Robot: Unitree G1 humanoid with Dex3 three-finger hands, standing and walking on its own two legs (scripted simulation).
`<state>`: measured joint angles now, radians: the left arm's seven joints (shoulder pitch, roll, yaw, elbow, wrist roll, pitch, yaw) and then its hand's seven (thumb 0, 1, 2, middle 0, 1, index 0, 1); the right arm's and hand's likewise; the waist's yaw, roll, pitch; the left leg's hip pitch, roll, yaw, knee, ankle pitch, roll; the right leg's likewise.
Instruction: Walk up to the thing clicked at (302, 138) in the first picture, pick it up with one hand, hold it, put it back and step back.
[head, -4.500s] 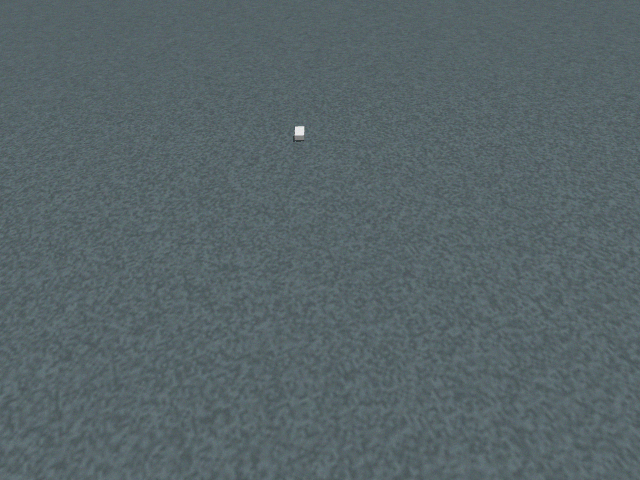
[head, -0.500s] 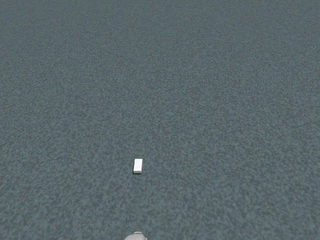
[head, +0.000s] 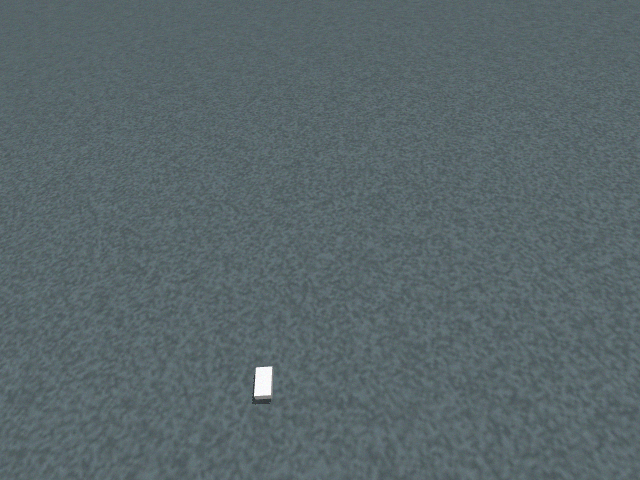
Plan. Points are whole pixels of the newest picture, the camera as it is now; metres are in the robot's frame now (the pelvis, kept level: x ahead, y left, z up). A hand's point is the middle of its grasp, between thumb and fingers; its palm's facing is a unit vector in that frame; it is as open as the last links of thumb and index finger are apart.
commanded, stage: walk up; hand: left
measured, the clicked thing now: (264, 382) +0.55 +0.24 -0.74
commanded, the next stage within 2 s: stand in 1.42 s
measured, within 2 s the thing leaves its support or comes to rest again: neither
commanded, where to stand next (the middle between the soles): +0.15 +0.01 m, yaw -1 degrees
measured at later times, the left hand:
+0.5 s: hand out of the picture +0.13 +0.28 -0.15, palm faces -0.04 -0.93 -0.36, open 7.4 cm
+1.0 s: hand out of the picture +0.13 +0.28 -0.13, palm faces -0.01 -0.94 -0.35, open 7.4 cm
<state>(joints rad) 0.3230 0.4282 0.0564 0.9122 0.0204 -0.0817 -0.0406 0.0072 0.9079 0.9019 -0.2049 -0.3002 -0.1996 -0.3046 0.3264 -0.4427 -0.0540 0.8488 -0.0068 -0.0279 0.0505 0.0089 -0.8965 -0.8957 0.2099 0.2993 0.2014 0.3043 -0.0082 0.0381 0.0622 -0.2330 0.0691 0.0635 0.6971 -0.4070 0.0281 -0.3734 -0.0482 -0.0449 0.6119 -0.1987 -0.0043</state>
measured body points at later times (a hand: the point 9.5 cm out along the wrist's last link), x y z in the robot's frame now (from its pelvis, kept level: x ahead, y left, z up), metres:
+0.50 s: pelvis +0.05 +0.02 +0.00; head +0.07 +0.02 +0.45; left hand +0.14 +0.33 -0.12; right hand +0.15 -0.29 -0.12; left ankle +0.09 +0.15 -0.72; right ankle +0.08 -0.12 -0.72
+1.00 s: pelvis +0.06 +0.03 +0.03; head +0.07 +0.02 +0.47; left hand +0.13 +0.33 -0.10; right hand +0.15 -0.28 -0.11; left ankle +0.09 +0.15 -0.72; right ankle +0.08 -0.12 -0.72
